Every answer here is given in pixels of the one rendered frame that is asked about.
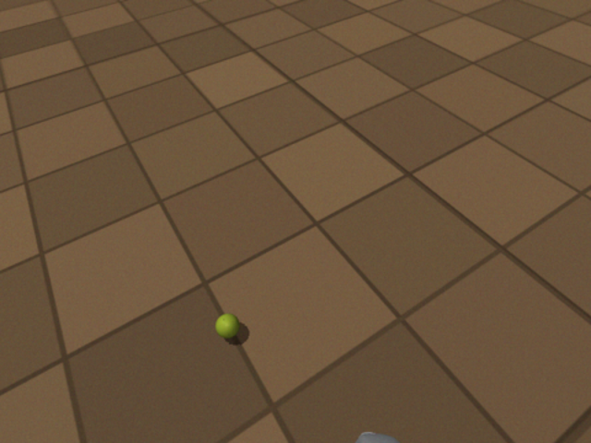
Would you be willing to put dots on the ball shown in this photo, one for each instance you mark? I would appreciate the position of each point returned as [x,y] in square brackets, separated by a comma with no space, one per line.
[227,325]

